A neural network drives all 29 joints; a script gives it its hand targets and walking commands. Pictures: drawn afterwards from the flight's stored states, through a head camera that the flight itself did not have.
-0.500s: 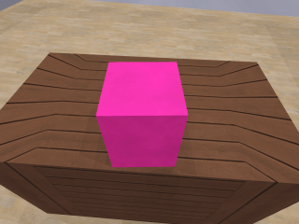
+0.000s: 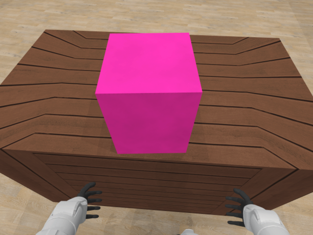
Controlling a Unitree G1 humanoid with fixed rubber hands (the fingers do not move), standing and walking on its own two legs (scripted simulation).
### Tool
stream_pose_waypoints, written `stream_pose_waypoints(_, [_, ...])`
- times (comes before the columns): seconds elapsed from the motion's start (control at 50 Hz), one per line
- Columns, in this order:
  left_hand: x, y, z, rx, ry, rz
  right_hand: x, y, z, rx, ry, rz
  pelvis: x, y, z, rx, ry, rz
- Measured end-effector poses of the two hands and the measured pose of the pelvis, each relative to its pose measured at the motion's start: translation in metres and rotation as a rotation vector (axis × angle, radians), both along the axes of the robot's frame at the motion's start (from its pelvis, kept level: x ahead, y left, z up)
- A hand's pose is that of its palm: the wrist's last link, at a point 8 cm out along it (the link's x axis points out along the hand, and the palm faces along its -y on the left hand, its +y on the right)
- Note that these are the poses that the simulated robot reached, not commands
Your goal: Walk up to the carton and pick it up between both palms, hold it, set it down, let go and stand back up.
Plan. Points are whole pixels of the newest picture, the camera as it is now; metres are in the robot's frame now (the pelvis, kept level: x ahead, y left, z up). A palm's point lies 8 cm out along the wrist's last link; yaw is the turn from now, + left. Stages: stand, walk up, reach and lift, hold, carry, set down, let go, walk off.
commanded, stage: reach and lift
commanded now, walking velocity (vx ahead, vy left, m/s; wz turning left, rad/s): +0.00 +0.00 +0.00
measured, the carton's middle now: (150, 97) +0.46 +0.03 +0.09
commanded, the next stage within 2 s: none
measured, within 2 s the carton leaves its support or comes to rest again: neither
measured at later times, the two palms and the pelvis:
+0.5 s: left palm (84, 205) +0.21 +0.20 -0.06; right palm (239, 209) +0.22 -0.20 -0.07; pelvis +0.03 +0.00 +0.03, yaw +1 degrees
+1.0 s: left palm (72, 232) +0.15 +0.20 -0.03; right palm out of the picture +0.16 -0.20 -0.04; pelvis +0.02 +0.01 +0.04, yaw +1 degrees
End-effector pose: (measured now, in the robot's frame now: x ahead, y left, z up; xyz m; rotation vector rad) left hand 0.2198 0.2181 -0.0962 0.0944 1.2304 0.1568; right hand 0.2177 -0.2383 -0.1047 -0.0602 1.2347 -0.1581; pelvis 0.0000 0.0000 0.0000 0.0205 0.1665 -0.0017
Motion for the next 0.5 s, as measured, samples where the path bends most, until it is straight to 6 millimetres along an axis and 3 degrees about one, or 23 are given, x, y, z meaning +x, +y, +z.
stream_pose_waypoints(0.04, [0.003,-0.017,0.01,-0.039,0.001,-0.014,0.007,0.02,0.007,0.058,0.007,0.026,0.008,-0.001,0.009,0.003,-0.013,0.003])
stream_pose_waypoints(0.1, [-0.013,-0.037,0.016,-0.083,0.041,-0.019,-0.003,0.047,0.011,0.109,0.047,0.071,0.022,-0.003,0.024,-0.002,-0.057,0.007])
stream_pose_waypoints(0.16, [-0.028,-0.041,0.014,-0.083,0.059,-0.008,-0.015,0.057,0.01,0.1,0.059,0.08,0.029,-0.004,0.03,-0.005,-0.084,0.016])
stream_pose_waypoints(0.32, [-0.034,-0.012,0.016,-0.009,0.029,0.002,-0.029,0.04,0.005,0.026,0.055,0.038,0.028,-0.003,0.03,-0.008,-0.052,0.016])
stream_pose_waypoints(0.5, [-0.005,-0.021,0.038,-0.027,-0.126,-0.041,0.004,0.036,0.035,0.014,-0.119,0.058,0.031,0.003,0.032,-0.012,-0.042,0.014])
